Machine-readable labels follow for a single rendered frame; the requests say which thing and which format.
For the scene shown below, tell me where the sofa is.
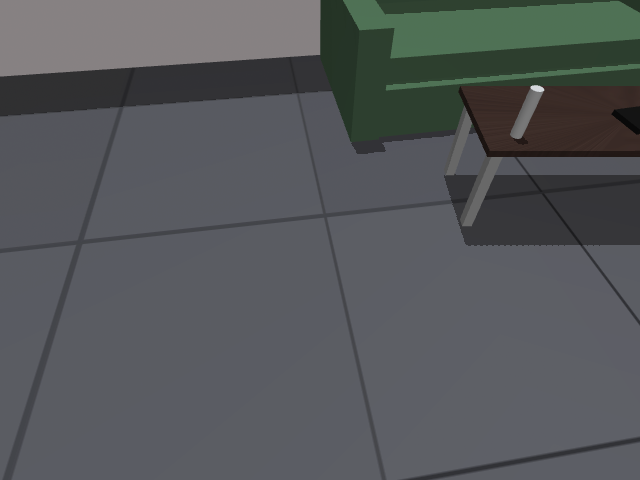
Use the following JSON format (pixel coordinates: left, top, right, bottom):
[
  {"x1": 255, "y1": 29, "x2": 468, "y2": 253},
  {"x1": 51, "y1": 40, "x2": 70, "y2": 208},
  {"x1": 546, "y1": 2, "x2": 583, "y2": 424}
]
[{"x1": 320, "y1": 0, "x2": 640, "y2": 142}]

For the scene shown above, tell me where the coffee table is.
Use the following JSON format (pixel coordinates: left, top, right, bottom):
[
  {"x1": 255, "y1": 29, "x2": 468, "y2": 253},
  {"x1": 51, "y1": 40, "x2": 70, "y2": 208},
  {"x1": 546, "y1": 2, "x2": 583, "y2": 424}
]
[{"x1": 444, "y1": 86, "x2": 640, "y2": 226}]

